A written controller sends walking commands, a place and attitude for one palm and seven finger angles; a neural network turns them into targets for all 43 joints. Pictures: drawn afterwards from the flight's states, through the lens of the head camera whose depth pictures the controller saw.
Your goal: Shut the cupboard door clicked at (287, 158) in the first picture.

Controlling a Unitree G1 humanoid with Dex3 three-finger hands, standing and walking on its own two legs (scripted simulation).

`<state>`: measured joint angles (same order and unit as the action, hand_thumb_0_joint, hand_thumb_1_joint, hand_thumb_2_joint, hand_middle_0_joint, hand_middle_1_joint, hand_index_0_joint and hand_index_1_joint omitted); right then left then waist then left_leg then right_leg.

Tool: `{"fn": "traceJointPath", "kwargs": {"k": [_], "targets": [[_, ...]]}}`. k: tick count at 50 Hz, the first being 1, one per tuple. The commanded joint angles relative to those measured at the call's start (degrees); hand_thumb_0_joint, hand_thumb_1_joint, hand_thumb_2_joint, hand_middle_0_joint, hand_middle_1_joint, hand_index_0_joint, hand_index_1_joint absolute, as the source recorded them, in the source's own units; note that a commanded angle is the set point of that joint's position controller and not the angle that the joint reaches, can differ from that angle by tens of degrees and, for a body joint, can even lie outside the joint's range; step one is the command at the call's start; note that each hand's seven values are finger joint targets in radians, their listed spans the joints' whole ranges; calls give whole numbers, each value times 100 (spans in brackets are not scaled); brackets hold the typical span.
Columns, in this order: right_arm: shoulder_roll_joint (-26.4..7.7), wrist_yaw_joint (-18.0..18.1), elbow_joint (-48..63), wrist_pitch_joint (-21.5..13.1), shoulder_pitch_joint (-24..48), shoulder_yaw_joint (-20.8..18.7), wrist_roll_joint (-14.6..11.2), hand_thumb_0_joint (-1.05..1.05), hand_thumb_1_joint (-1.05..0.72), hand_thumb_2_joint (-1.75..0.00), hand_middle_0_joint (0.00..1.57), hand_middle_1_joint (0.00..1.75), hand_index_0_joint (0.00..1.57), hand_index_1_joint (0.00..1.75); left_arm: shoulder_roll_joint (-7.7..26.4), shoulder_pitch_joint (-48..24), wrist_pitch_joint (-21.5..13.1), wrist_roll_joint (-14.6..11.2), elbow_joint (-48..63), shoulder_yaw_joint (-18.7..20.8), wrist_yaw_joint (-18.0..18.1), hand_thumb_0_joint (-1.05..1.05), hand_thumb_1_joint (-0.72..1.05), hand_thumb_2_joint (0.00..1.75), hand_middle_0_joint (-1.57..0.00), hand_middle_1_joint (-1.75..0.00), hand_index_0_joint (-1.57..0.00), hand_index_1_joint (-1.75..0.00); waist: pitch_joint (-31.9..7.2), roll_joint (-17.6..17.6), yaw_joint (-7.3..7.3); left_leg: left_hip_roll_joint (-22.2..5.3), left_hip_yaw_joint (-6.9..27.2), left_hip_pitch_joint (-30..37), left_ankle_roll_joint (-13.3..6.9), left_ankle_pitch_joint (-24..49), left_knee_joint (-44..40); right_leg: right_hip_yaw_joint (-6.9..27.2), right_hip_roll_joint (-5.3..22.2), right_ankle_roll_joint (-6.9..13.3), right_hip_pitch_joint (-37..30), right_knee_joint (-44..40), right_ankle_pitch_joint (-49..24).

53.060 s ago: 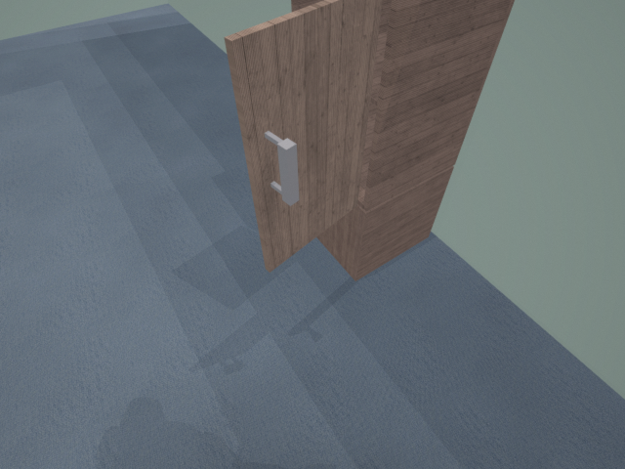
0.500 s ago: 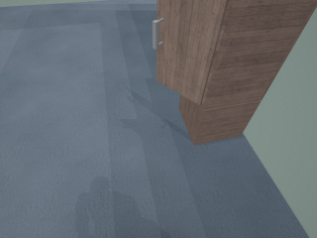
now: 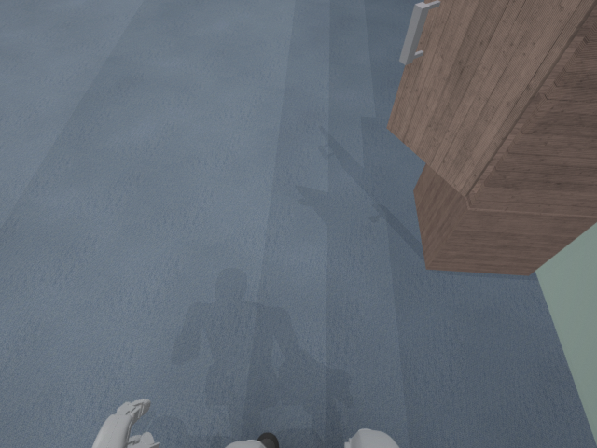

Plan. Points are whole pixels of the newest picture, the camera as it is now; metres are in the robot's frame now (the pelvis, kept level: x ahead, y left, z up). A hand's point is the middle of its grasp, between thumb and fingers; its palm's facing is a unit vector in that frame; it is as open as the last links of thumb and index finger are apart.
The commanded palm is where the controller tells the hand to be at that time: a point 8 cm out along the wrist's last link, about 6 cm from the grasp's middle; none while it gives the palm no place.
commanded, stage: walk to a spot facing it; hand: left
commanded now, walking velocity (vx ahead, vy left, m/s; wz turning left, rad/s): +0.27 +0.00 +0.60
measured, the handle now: (420, 32) +1.02 -0.28 +0.00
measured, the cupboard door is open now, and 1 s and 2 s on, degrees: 36 36 36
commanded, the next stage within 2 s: turn to face it in 1.38 s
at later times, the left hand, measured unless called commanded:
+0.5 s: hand out of the picture -0.04 +0.12 -0.16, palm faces +0.40 -0.88 -0.26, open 7.4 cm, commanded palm none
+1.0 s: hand (108, 348) +0.27 +0.32 -0.16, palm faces +0.52 -0.84 -0.16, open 7.4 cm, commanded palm none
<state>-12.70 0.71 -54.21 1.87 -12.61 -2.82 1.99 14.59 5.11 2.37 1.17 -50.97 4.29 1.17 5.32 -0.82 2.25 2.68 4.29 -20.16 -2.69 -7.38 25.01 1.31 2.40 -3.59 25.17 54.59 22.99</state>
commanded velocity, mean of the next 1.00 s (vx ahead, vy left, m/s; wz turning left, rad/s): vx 0.33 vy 0.00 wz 0.46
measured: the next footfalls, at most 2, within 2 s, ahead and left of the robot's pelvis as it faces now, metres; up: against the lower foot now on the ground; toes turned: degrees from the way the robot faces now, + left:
right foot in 0.14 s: +0.04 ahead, -0.16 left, +0.00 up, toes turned +6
left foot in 0.62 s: +0.20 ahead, +0.12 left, +0.00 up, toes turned +33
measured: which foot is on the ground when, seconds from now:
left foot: down 0.00-0.14, up 0.16-0.60, down 0.62-1.00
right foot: up 0.00-0.12, down 0.14-0.62, up 0.64-1.00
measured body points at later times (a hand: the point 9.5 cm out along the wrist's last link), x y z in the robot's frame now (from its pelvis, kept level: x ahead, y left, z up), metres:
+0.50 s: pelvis +0.09 -0.03 -0.01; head +0.15 -0.03 +0.44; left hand -0.06 +0.16 -0.14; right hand +0.28 -0.23 -0.16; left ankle +0.11 +0.12 -0.68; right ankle +0.00 -0.16 -0.74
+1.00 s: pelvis +0.25 +0.10 +0.00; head +0.27 +0.14 +0.45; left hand +0.25 +0.37 -0.14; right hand +0.36 -0.11 -0.14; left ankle +0.17 +0.10 -0.74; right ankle +0.44 +0.00 -0.66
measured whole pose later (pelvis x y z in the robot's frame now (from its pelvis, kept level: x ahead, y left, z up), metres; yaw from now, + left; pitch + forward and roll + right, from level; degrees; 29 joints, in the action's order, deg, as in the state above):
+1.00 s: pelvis +0.25 +0.10 +0.00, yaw +32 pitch +0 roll -1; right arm -8.8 0.9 -57.8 -2.9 -20.3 -0.8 0.8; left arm 12.1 5.6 0.1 1.4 -50.8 3.1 -1.0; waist 4.1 2.4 1.8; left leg 5.2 -1.4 -1.4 -6.4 -15.8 17.2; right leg -1.0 7.3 -3.6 37.7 55.8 4.4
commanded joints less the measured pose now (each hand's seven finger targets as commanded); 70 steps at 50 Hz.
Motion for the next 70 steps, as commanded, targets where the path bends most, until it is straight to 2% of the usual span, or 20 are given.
{"fn": "traceJointPath", "kwargs": {"k": [1, 5, 6, 7, 8, 11, 14, 23, 28, 30, 31, 32, 33, 37, 54, 58, 59, 61, 64, 70], "targets": [[-1242, 0, 360, -30, -310, -361, 3, 0, -90, -90, 20, 30, 20, 30, 380, 218, -84, 21, 447, 57, -64, 0, 90, 90, -20, -30, -20, -30, -873, -990, 30, -1217, 2064, 919, -592, -1581, -1027, -116, -205, 19, -12, -918, 198], [-1227, -27, 551, 25, 235, -417, -32, 0, -90, -90, 20, 30, 20, 30, 579, 1253, -133, 18, 182, 117, -121, 0, 90, 90, -20, -30, -20, -30, -847, -944, -450, -599, 1797, -534, -218, -2754, -713, -526, -535, 172, -2135, -2833, -156], [-924, -47, 652, 28, 440, -383, -87, 0, -90, -90, 20, 30, 20, 30, 879, 1779, -173, 81, 86, 205, -84, 0, 90, 90, -20, -30, -20, -30, -800, -31, -748, -87, 1250, -1752, 65, -2965, 437, 252, 144, 404, -3159, -3781, 513], [-427, -74, 814, -49, 462, -272, -174, 0, -90, -90, 20, 30, 20, 30, 1480, 1826, -233, 182, 170, 276, 9, 0, 90, 90, -20, -30, -20, -30, -642, 1924, -830, 594, -51, -3088, 458, -2690, 2641, 2808, 2147, 987, -3447, -4844, 1978], [-827, -118, 852, -57, 695, -351, -44, 0, -90, -90, 20, 30, 20, 30, 1299, 1259, -255, 59, 281, 178, 67, 0, 90, 90, -20, -30, -20, -30, 87, 1159, -532, -14, 281, -2902, 386, -2285, 3823, 2883, 2643, 1077, -1981, -5076, 2096], [-685, -273, 635, 26, 210, -332, 16, 0, -90, -90, 20, 30, 20, 30, 712, 492, -465, 2, 418, 51, 12, 0, 90, 90, -20, -30, -20, -30, 279, 872, 48, -399, 22, -2440, 507, -1024, 4670, 1058, 1653, 816, -1427, -4749, 466], [-543, -360, 631, -25, 315, -243, -33, 0, -90, -90, 20, 30, 20, 30, 454, 1225, -595, -6, 134, -18, 4, 0, 90, 90, -20, -30, -20, -30, 8, 1035, -119, -396, -401, -2417, 519, -571, 4361, -204, 1234, 673, -2341, -4190, -2226], [-281, -432, 984, -43, 1656, -6, -54, 0, -90, -90, 20, 30, 20, 30, 464, 2654, -642, 88, -406, -36, 75, 0, 90, 90, -20, -30, -20, -30, 181, 1073, -601, -435, -1052, -2444, 237, -816, 2638, -852, 1558, 716, -3440, -3718, -4652], [-440, -362, 814, -190, 771, -8, -52, 0, -90, -90, 20, 30, 20, 30, 859, 2356, -684, 46, -340, 37, 30, 0, 90, 90, -20, -30, -20, -30, -453, 1241, -57, 167, -1638, -334, -212, -1336, 1423, -1420, 1690, 719, -3109, -2366, -6893], [-960, -282, 486, -231, -723, -168, 5, 0, -90, -90, 20, 30, 20, 30, 925, 2069, -687, -33, -232, 40, -30, 0, 90, 90, -20, -30, -20, -30, -1400, 683, 749, -101, -1150, 2351, -512, -474, 622, -1686, 1529, 431, -1562, -98, -5180], [-1744, -212, 344, -272, -1339, -365, 55, 0, -90, -90, 20, 30, 20, 30, 584, 2085, -668, -103, -26, -13, -139, 0, 90, 90, -20, -30, -20, -30, -2011, -810, 894, -2001, 1658, 3937, -1318, 420, 502, -1486, 541, 116, 537, 1976, -233], [-2038, -134, 297, -261, -1644, -401, -101, 0, -90, -90, 20, 30, 20, 30, 499, 1406, -601, -84, 354, -78, -118, 0, 90, 90, -20, -30, -20, -30, -2144, -671, 937, -2693, 2872, 4133, -1720, 1260, -150, -673, 314, 118, 1523, 2860, 1007], [-1861, -83, 305, -234, -1250, -376, -126, 0, -90, -90, 20, 30, 20, 30, 603, 1116, -541, -70, 420, -12, -73, 0, 90, 90, -20, -30, -20, -30, -1554, 68, 701, -2766, 2485, 3352, -1638, 807, -478, -238, 569, 160, 1626, 3046, 578], [-891, 15, 526, -511, -19, -53, -96, 0, -90, -90, 20, 30, 20, 30, 173, 1632, -364, 84, -72, 15, -155, 0, 90, 90, -20, -30, -20, -30, -266, -282, -169, -1621, 693, 871, -674, 658, -999, -88, 812, 56, 764, 1914, -542], [-379, 161, -534, -631, -1846, -12, -74, 0, -90, -90, 20, 30, 20, 30, -4, -872, -441, 6, 646, -118, -247, 0, 90, 90, -20, -30, -20, -30, 29, -348, 200, -1329, 578, 2658, -583, 3461, -814, -395, 119, 343, 1287, -1399, -1668], [-503, 206, -632, -625, -1695, -50, -144, 0, -90, -90, 20, 30, 20, 30, 266, 440, -536, 4, 329, -68, -143, 0, 90, 90, -20, -30, -20, -30, -633, -336, -465, -1202, 539, 2334, -223, 5251, 681, -514, -310, 626, -972, -2427, -1611], [-546, 171, -541, -660, -1468, -90, -219, 0, -90, -90, 20, 30, 20, 30, 485, 1406, -590, 31, 53, 35, -101, 0, 90, 90, -20, -30, -20, -30, -1215, -71, -913, -1006, 433, 1225, -94, 4458, 1840, -88, 92, 803, -2816, -2640, -2427], [-342, 125, -422, -686, -1926, -107, -272, 0, -90, -90, 20, 30, 20, 30, 1089, 2339, -604, 7, -247, 152, -51, 0, 90, 90, -20, -30, -20, -30, -2357, 1213, -841, 273, -209, -890, 70, -2581, 5158, 2665, 2746, 1830, -4559, -3106, -4122], [-90, -11, -232, -487, -905, -104, -174, 0, -90, -90, 20, 30, 20, 30, 337, 1153, -583, 4, 18, 14, 41, 0, 90, 90, -20, -30, -20, -30, -613, 274, -433, -536, 42, -1363, 53, -1608, 5389, 1043, 2118, 1459, -2281, -3506, -3545], [168, -178, -80, -76, -843, -62, -95, 0, -90, -90, 20, 30, 20, 30, 113, 904, -661, -11, -33, -47, 18, 0, 90, 90, -20, -30, -20, -30, -285, 963, 80, -691, -571, -1201, 363, -834, 4202, -900, 1444, 909, -1257, -3821, -4245]]}}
